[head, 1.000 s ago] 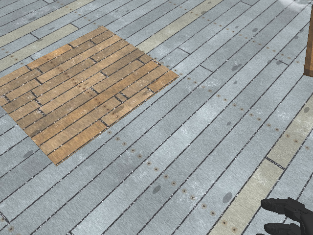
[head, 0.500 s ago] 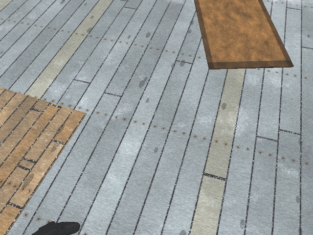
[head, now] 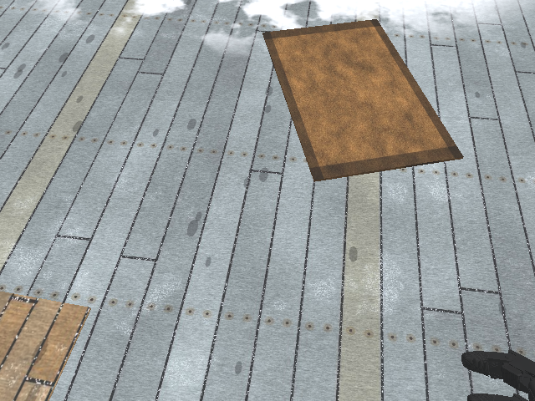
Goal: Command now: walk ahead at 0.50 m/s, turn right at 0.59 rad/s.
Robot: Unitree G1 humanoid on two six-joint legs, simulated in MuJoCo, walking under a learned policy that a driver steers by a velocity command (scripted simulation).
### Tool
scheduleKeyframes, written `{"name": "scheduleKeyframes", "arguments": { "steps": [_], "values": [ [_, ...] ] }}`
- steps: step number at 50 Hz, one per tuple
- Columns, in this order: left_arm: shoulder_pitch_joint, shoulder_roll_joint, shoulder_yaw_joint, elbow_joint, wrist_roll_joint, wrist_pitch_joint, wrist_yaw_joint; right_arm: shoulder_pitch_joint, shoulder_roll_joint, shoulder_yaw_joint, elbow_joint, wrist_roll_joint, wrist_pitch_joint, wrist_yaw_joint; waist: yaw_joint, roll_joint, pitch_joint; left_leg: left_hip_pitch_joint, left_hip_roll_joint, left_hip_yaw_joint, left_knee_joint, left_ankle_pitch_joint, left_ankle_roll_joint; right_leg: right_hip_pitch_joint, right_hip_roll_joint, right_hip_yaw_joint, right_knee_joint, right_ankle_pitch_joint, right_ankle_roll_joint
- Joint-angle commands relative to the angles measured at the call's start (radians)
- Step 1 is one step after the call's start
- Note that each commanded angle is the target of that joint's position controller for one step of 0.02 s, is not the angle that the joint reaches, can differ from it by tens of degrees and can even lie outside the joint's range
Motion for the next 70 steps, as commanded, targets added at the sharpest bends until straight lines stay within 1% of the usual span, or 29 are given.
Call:
{"name": "scheduleKeyframes", "arguments": {
  "steps": [1,2,3,6,7,11,15,19,21,23,24,25,26,27,30,32,37,45,47,49,50,51,52,53,54,55,59,64,70],
  "values": [
    [0.081,0.026,-0.017,-0.117,-0.015,-0.027,0.001,0.349,-0.263,-0.093,0.015,-0.005,0.0,-0.006,-0.136,0.349,-0.356,0.835,0.459,-0.751,-0.165,-0.373,0.265,-0.607,-0.015,-0.058,0.598,-0.138,0.017],
    [0.032,0.118,0.005,-0.098,-0.02,-0.023,0.001,0.301,-0.175,-0.07,-0.005,0.008,0.006,-0.008,-0.154,0.209,-0.223,0.734,0.429,-0.686,-0.201,-0.513,0.231,-0.685,-0.077,-0.037,0.699,-0.062,0.027],
    [-0.057,0.139,0.012,-0.111,-0.01,-0.016,0.001,0.258,-0.139,-0.058,-0.011,0.007,0.016,-0.013,-0.159,0.129,-0.12,0.613,0.389,-0.531,-0.206,-0.442,0.192,-0.692,-0.109,-0.078,0.716,0.017,0.032],
    [-0.115,0.092,0.013,-0.127,0.002,-0.007,-0.012,0.2,-0.089,-0.04,0.006,-0.008,0.017,-0.015,-0.115,0.106,0.012,0.349,0.277,-0.237,-0.266,-0.109,0.153,-0.578,-0.186,-0.1,0.611,0.133,0.03],
    [-0.092,0.067,0.009,-0.13,-0.007,-0.001,-0.014,0.182,-0.1,-0.043,0.017,-0.005,0.015,-0.015,-0.088,0.146,-0.004,0.344,0.279,-0.209,-0.292,-0.118,0.169,-0.572,-0.188,-0.119,0.591,0.151,0.037],
    [-0.161,0.043,-0.001,-0.152,0.002,0.012,-0.015,0.19,-0.136,-0.058,0.053,0.002,0.007,-0.018,-0.097,0.085,0.022,0.354,0.296,-0.081,-0.346,0.015,0.199,-0.622,-0.21,-0.125,0.456,0.254,0.061],
    [-0.27,-0.005,-0.025,-0.165,0.012,-0.017,-0.033,0.235,-0.16,-0.056,0.101,0.02,0.019,-0.011,-0.122,0.056,0.034,0.355,0.249,0.011,-0.35,0.093,0.19,-0.535,-0.184,-0.178,0.174,0.414,0.044],
    [-0.39,0.01,-0.026,-0.194,0.003,-0.042,-0.055,0.305,-0.205,-0.063,0.139,0.043,0.041,-0.007,-0.153,0.072,0.065,0.399,0.273,-0.018,-0.319,0.111,0.183,-0.457,-0.151,-0.226,-0.005,0.408,0.036],
    [-0.373,0.042,-0.014,-0.194,0.001,-0.05,-0.057,0.315,-0.223,-0.067,0.155,0.048,0.052,-0.009,-0.123,0.096,0.052,0.441,0.296,-0.045,-0.264,0.166,0.165,-0.391,-0.131,-0.226,-0.074,0.355,0.016],
    [-0.184,0.106,0.022,-0.136,0.013,-0.053,-0.045,0.306,-0.207,-0.058,0.165,0.051,0.057,-0.013,-0.01,0.087,-0.065,0.39,0.236,0.007,-0.041,0.375,0.117,-0.073,-0.087,-0.259,-0.152,0.386,-0.029],
    [-0.016,0.167,0.045,-0.105,0.028,-0.05,-0.031,0.299,-0.152,-0.035,0.149,0.033,0.052,-0.013,0.068,0.049,-0.201,0.227,0.183,0.046,0.203,0.22,0.073,0.213,-0.205,-0.153,-0.105,0.413,-0.077],
    [0.057,0.271,0.063,-0.097,0.046,-0.042,-0.019,0.395,-0.03,0.005,0.113,0.016,0.037,-0.009,0.033,-0.22,-0.353,-0.159,0.035,0.083,0.588,-0.341,-0.002,0.559,-0.499,0.275,-0.147,0.323,-0.223],
    [0.071,0.192,0.045,-0.094,0.044,-0.041,-0.02,0.375,-0.102,-0.013,0.13,0.042,0.025,-0.01,0.062,-0.207,-0.405,-0.254,0.033,-0.059,0.756,-0.512,-0.004,0.515,-0.528,0.442,-0.252,0.209,-0.259],
    [0.018,0.139,0.025,-0.087,0.033,-0.044,-0.022,0.303,-0.165,-0.035,0.107,0.062,0.024,-0.009,0.053,-0.168,-0.243,-0.33,0.078,-0.063,0.805,-0.451,0.005,0.409,-0.49,0.295,-0.272,0.205,-0.219],
    [-0.135,0.041,-0.004,-0.072,0.029,-0.062,-0.028,0.253,-0.133,-0.041,0.097,0.036,0.051,-0.016,-0.042,-0.127,-0.056,-0.232,0.161,-0.05,0.701,-0.26,0.002,0.089,-0.387,0.025,-0.383,0.309,-0.164],
    [-0.175,0.044,0.003,-0.053,0.032,-0.079,-0.028,0.273,-0.083,-0.033,0.099,0.04,0.077,-0.015,-0.082,-0.109,-0.021,-0.176,0.17,-0.051,0.661,-0.226,-0.014,-0.001,-0.392,-0.055,-0.442,0.395,-0.174],
    [-0.169,0.085,0.022,-0.004,0.036,-0.09,-0.009,0.176,-0.054,-0.027,0.061,0.03,0.095,-0.004,-0.08,-0.055,0.034,-0.207,0.163,-0.044,0.436,-0.003,-0.022,-0.004,-0.361,-0.265,-0.487,0.497,-0.143],
    [-0.091,0.156,0.049,0.064,0.001,-0.055,-0.001,-0.03,-0.071,-0.025,-0.035,0.028,0.097,0.039,-0.022,-0.042,0.094,-0.183,0.118,0.07,0.158,-0.01,0.056,0.166,-0.398,-0.405,-0.415,0.592,-0.085],
    [-0.103,0.189,0.057,0.065,-0.008,-0.041,0.002,0.021,-0.103,-0.044,-0.04,0.026,0.102,0.04,-0.067,-0.071,0.036,-0.066,0.052,0.134,0.153,-0.115,0.096,0.2,-0.393,-0.436,-0.269,0.924,-0.063],
    [-0.114,0.175,0.047,0.059,-0.012,-0.027,0.006,0.306,-0.196,-0.101,0.034,0.033,0.109,0.025,-0.218,-0.039,-0.118,0.342,-0.049,0.164,0.079,-0.078,0.162,0.069,-0.324,-0.488,0.128,1.026,-0.005],
    [-0.082,0.098,0.021,0.025,0.025,-0.034,0.009,0.411,-0.31,-0.136,0.057,0.037,0.119,0.001,-0.221,0.149,-0.188,0.642,0.145,-0.184,0.033,-0.104,0.258,-0.27,-0.243,-0.497,0.491,0.542,0.062],
    [-0.05,0.014,-0.014,-0.021,0.031,-0.068,0.002,0.353,-0.359,-0.13,0.015,0.035,0.101,0.008,-0.133,0.286,-0.328,0.831,0.342,-0.762,-0.163,-0.333,0.433,-0.574,-0.047,-0.279,0.757,-0.132,0.098],
    [-0.166,0.111,0.005,-0.034,-0.006,-0.097,-0.011,0.352,-0.259,-0.099,0.004,0.031,0.084,0.018,-0.198,0.131,-0.303,0.82,0.345,-0.736,-0.238,-0.362,0.378,-0.681,-0.099,-0.139,0.801,-0.09,0.072],
    [-0.214,0.118,0.005,-0.05,-0.025,-0.113,-0.016,0.329,-0.216,-0.087,0.012,0.027,0.071,0.019,-0.184,0.108,-0.185,0.713,0.316,-0.593,-0.23,-0.301,0.339,-0.718,-0.138,-0.153,0.754,-0.006,0.044],
    [-0.218,0.104,0.003,-0.036,0.003,-0.122,-0.006,0.28,-0.192,-0.079,0.008,0.03,0.063,0.018,-0.143,0.025,-0.113,0.573,0.264,-0.463,-0.201,-0.103,0.297,-0.657,-0.181,-0.15,0.661,0.063,0.036],
    [-0.205,0.109,0.011,-0.029,0.026,-0.117,0.002,0.22,-0.156,-0.068,-0.003,0.024,0.065,0.013,-0.099,0.029,-0.09,0.464,0.237,-0.398,-0.222,-0.066,0.283,-0.597,-0.207,-0.147,0.581,0.118,0.04],
    [-0.199,0.082,0.009,-0.029,0.037,-0.076,-0.002,0.19,-0.158,-0.067,-0.025,0.018,0.056,-0.009,-0.059,0.048,-0.052,0.274,0.179,-0.288,-0.279,0.089,0.289,-0.484,-0.2,-0.164,0.415,0.214,0.084],
    [-0.383,0.033,-0.014,-0.077,0.031,-0.079,-0.015,0.267,-0.181,-0.074,0.001,0.028,0.064,-0.034,-0.127,0.081,-0.002,0.225,0.119,-0.224,-0.273,0.013,0.226,-0.439,-0.134,-0.172,0.047,0.507,0.113],
    [-0.45,0.082,-0.002,-0.104,0.014,-0.103,-0.041,0.33,-0.175,-0.077,0.028,0.035,0.082,-0.043,-0.139,0.11,0.008,0.32,0.163,-0.356,-0.161,-0.06,0.197,-0.356,-0.095,-0.138,-0.12,0.475,0.08]
  ]
}}
Keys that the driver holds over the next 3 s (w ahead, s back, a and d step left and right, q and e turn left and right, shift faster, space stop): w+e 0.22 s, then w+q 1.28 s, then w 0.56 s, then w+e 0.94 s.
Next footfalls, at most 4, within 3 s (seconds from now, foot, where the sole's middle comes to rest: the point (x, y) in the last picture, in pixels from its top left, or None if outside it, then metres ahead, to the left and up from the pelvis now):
0.48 right None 0.37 -0.18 -0.76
0.98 left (267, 332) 0.65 0.09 -0.76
1.48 right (313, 234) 0.97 -0.03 -0.76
1.98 left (199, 203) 1.07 0.34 -0.76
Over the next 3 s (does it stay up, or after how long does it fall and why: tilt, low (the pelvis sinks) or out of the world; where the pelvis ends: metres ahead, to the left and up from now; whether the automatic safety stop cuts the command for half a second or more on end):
stays up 1.52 0.40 0.00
